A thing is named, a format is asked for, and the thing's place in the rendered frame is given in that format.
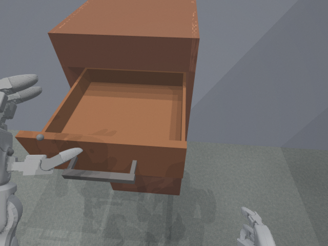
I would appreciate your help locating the left robot hand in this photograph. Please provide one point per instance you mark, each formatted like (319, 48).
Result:
(15, 90)

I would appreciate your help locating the right robot hand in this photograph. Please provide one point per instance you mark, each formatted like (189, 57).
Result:
(259, 236)

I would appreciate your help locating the drawer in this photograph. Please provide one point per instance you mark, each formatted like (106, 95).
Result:
(116, 116)

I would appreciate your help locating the cabinet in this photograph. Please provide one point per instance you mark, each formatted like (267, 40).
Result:
(154, 35)

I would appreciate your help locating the left robot forearm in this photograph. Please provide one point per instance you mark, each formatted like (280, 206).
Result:
(11, 210)

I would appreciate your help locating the handle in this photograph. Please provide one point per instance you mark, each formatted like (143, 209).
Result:
(71, 173)

